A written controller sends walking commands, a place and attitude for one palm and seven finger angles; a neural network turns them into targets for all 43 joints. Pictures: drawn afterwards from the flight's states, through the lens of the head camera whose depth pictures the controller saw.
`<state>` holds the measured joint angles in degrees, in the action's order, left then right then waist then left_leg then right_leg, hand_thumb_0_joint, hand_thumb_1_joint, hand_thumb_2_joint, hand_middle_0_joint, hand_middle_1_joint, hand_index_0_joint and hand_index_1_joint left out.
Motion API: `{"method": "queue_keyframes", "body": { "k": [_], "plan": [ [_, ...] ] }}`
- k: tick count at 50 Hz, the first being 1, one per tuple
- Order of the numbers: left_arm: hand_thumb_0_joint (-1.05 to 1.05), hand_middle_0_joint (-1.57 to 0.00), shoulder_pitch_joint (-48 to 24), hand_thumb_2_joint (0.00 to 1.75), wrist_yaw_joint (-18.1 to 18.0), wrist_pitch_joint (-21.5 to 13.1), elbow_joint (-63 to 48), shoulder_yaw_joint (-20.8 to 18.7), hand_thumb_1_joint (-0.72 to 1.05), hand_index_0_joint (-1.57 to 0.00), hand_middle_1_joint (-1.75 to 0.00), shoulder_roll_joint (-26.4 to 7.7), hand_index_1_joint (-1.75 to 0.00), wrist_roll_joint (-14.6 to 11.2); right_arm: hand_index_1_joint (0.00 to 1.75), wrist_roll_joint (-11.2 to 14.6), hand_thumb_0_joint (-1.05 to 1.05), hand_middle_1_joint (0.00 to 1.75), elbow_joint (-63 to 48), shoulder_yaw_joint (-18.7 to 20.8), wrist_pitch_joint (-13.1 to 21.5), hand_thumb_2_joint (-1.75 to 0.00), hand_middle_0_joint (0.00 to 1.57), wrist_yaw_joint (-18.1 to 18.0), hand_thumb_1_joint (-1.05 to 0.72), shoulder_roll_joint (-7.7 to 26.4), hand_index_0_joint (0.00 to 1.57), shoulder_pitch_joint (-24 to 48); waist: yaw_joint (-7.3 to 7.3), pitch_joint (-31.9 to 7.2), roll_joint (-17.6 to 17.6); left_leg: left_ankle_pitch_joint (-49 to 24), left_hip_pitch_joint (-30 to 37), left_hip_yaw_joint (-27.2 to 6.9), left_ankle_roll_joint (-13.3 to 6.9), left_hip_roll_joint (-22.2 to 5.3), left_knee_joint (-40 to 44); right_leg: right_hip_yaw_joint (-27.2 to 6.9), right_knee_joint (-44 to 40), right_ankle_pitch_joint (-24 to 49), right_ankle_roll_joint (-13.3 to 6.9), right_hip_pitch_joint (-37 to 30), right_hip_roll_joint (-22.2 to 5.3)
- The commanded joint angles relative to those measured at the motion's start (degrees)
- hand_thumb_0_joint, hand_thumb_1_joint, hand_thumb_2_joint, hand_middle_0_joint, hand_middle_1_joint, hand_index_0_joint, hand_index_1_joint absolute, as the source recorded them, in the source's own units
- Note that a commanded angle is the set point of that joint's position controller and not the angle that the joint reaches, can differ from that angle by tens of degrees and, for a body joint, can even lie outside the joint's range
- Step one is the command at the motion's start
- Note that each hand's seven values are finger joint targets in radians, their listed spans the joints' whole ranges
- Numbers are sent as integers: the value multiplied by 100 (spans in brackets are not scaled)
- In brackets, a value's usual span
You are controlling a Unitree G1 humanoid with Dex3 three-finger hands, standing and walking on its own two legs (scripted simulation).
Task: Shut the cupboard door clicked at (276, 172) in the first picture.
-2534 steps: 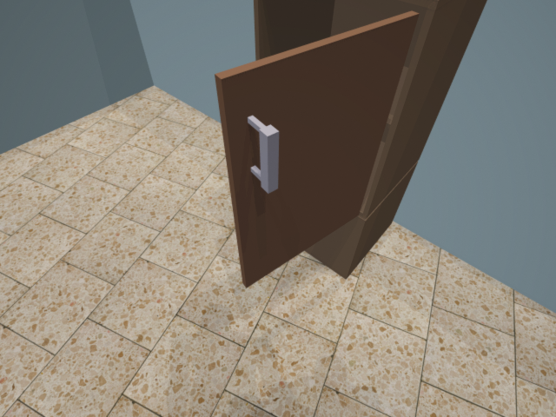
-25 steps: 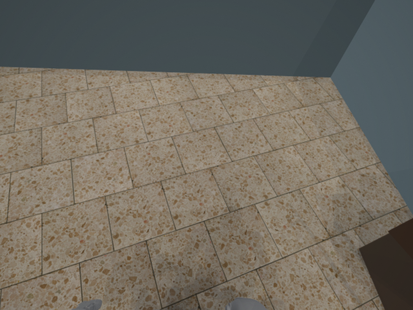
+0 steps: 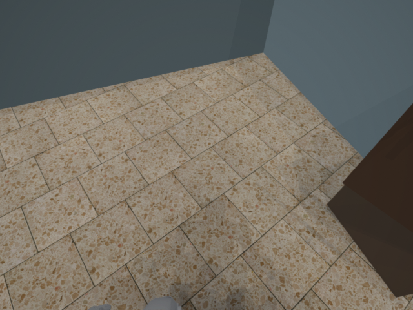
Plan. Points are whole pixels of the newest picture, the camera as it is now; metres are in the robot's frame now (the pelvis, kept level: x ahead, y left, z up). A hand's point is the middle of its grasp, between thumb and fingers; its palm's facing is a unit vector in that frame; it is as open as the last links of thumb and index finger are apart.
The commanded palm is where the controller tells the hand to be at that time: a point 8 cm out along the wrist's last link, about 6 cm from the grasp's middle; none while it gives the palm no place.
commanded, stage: turn to face it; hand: left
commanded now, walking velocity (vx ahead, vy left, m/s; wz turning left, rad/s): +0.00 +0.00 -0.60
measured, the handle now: out of the picture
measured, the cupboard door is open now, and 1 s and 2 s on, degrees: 21 21 21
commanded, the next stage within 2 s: take the last steps up to it in 1.18 s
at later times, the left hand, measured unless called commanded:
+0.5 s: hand (141, 286) +0.18 +0.16 -0.16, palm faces -0.30 -0.92 -0.26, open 7.4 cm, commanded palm none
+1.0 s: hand (158, 270) +0.22 +0.13 -0.17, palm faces -0.51 -0.83 -0.21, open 7.4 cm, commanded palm none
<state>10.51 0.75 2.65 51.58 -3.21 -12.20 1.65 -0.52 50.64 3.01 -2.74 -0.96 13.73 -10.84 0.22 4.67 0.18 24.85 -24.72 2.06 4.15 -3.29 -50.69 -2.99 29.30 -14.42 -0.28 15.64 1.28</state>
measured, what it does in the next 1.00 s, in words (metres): steps on the spot, turning right: left foot, then right foot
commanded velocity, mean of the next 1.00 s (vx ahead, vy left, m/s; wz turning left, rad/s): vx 0.00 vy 0.00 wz -0.54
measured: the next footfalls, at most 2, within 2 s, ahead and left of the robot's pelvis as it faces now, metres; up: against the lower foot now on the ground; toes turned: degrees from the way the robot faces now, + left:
left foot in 0.08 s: +0.06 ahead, +0.13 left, +0.00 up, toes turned +0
right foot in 0.46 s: +0.01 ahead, -0.12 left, +0.00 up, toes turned -22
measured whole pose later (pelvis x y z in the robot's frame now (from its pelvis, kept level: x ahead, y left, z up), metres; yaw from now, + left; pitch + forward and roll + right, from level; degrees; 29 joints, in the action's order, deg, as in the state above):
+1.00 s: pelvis +0.04 +0.00 +0.00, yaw -34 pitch +0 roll -1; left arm 9.2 1.8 4.3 52.7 -4.6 -14.2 1.0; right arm -1.9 50.4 0.6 -0.9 -1.9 11.5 -13.0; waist -0.5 4.9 -1.0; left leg 16.5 -14.0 5.2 0.9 -5.2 -30.4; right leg 0.8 55.8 -28.8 1.8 24.5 1.1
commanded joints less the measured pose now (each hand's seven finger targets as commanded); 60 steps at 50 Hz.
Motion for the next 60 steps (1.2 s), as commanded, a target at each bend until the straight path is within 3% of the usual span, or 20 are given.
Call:
{"method": "queue_keyframes", "body": {
  "k": [1, 2, 4, 5, 10, 17, 21, 22, 23, 24, 26, 29, 39, 40, 42, 45, 54, 55, 57, 60],
  "plan": [
    [0, -20, -230, 90, -93, -67, -451, -372, 90, -20, -30, -1183, -30, -12, 30, 16, 0, 30, -343, 106, 191, -90, 20, -68, -90, 404, 20, -513, 163, -660, -917, -606, 806, -16, -34, 161, 1643, -1573, -505, 1377, -786, -31, -1141],
    [0, -20, -313, 90, -89, -37, -496, -351, 90, -20, -30, -1095, -30, -54, 30, 11, 0, 30, -263, 103, 250, -90, 20, -91, -90, 519, 20, -796, 305, -775, -695, -1126, 1500, -62, -59, 88, 2459, -1439, -188, 1087, -540, 358, -916],
    [0, -20, -91, 90, -9, 0, -692, -242, 90, -20, -30, -519, -30, -120, 30, -116, 0, 30, -338, 237, 319, -90, 20, -134, -90, 1393, 20, -990, 282, -845, 1875, -1781, 2183, -2253, -951, -2135, 3550, 27, 1885, -1926, 110, 1664, 295],
    [0, -20, -123, 90, 4, 14, -661, -260, 90, -20, -30, -714, -30, -42, 30, -143, 0, 30, -379, 198, 311, -90, 20, -148, -90, 1369, 20, -856, 272, -805, 1485, -1706, 1747, -2296, -1272, -2446, 3551, -49, 2900, -2086, 143, 1557, 22],
    [0, -20, -257, 90, 143, 67, -469, -271, 90, -20, -30, -536, -30, -57, 30, -135, 0, 30, -427, 96, 313, -90, 20, -190, -90, 916, 20, -441, 64, -528, 989, -3883, 1925, -414, -1123, -1590, 2990, 343, 3386, -1242, 357, 1548, -273],
    [0, -20, -519, 90, 166, 66, -545, -220, 90, -20, -30, -406, -30, -52, 30, -136, 0, 30, -237, 210, 254, -90, 20, -122, -90, 1022, 20, -608, 205, -502, 1254, -3385, 1822, 96, -1138, -1770, 2838, 742, 1862, -1184, 277, 816, -245],
    [0, -20, -2, 90, 130, -40, -409, -229, 90, -20, -30, -551, -30, -43, 30, -88, 0, 30, -224, 266, 212, -90, 20, -60, -90, 1118, 20, -388, -95, -702, 957, -3034, 1502, 523, -718, -1613, 1901, 970, -13, 42, 87, -370, -72],
    [0, -20, 426, 90, 93, -91, -273, -286, 90, -20, -30, -832, -30, -21, 30, -39, 0, 30, -281, 274, 207, -90, 20, -25, -90, 1003, 20, -326, -306, -878, 374, -2388, 965, 768, -420, -1337, 1099, 482, -641, 752, -88, -1181, -427],
    [0, -20, 686, 90, 10, -170, -184, -401, 90, -20, -30, -1461, -30, 26, 30, -6, 0, 30, -515, 159, 195, -90, 20, 6, -90, 515, 20, -206, -425, -798, -1585, 469, -652, 1101, -59, -471, -155, -1458, -1038, 2312, -671, -2057, -1866],
    [0, -20, 910, 90, -52, -164, -105, -399, 90, -20, -30, -1677, -30, -68, 30, -18, 0, 30, -657, 118, 119, -90, 20, -25, -90, 593, 20, 102, -565, -750, -1476, 1312, -1001, 339, -12, -188, -1120, -2032, -999, 3158, -1264, -1575, -2447],
    [0, -20, 373, 90, -168, -149, -222, -415, 90, -20, -30, -1415, -30, -63, 30, -13, 0, 30, -566, 145, 89, -90, 20, -81, -90, 680, 20, 232, -336, -574, -1612, 723, -1334, -283, -17, -317, -1781, -2104, -1099, 2245, -1346, -1259, -2064],
    [0, -20, -196, 90, -154, -154, -428, -301, 90, -20, -30, -1110, -30, -31, 30, -45, 0, 30, -349, 123, 75, -90, 20, -13, -90, 557, 20, -43, 16, -585, -921, -31, -665, -144, 75, -290, -1268, -1126, -940, 1976, -1057, -659, -1465],
    [0, -20, -229, 90, -109, -88, -376, -363, 90, -20, -30, -1192, -30, -58, 30, 17, 0, 30, -270, 73, 221, -90, 20, -90, -90, 478, 20, -594, 206, -832, -808, -1027, 1034, -5, -18, 174, 2095, -1592, -322, 1794, -724, -218, -1050],
    [0, -20, -224, 90, -98, -63, -413, -325, 90, -20, -30, -997, -30, -93, 30, 1, 0, 30, -211, 89, 283, -90, 20, -115, -90, 635, 20, -734, 245, -925, -410, -1383, 1736, -217, -113, -88, 2775, -1389, 22, 1384, -459, 270, -715],
    [0, -20, 2, 90, -25, -51, -558, -228, 90, -20, -30, -549, -30, -121, 30, -117, 0, 30, -340, 207, 291, -90, 20, -137, -90, 1382, 20, -812, 208, -841, 1714, -2471, 2129, -2158, -1142, -2202, 3402, 11, 1938, -1914, 71, 1442, 266],
    [0, -20, -185, 90, 45, 3, -437, -290, 90, -20, -30, -666, -30, -46, 30, -171, 0, 30, -408, 115, 296, -90, 20, -172, -90, 1068, 20, -391, 30, -509, 1150, -3369, 1559, -1381, -1325, -1856, 3200, 57, 3445, -1663, 218, 1427, -122],
    [0, -20, 147, 90, 71, -52, -205, -153, 90, -20, -30, -399, -30, -74, 30, -106, 0, 30, -133, 184, 191, -90, 20, -113, -90, 1069, 20, -387, -87, -739, 1102, -3286, 1469, -106, -929, -1367, 2267, 833, 243, -133, 111, -344, 12],
    [0, -20, 407, 90, 48, -90, -100, -182, 90, -20, -30, -559, -30, -59, 30, -65, 0, 30, -125, 196, 182, -90, 20, -88, -90, 991, 20, -358, -182, -767, 769, -2731, 1143, 54, -692, -1152, 1859, 643, -471, 478, 44, -886, -107],
    [0, -20, 817, 90, -69, -210, 73, -328, 90, -20, -30, -1453, -30, -6, 30, -6, 0, 30, -377, 81, 168, -90, 20, -25, -90, 366, 20, -73, -410, -603, -1539, 1065, -741, 603, -97, 22, -87, -1912, -1177, 2580, -986, -1649, -2229],
    [0, -20, 276, 90, -177, -197, 41, -257, 90, -20, -30, -1086, -30, -21, 30, -12, 0, 30, -115, 114, 78, -90, 20, -83, -90, 543, 20, -47, -166, -345, -1427, 558, -908, -331, -144, -143, -1388, -1691, -1217, 2016, -1356, -918, -1900]
  ]
}}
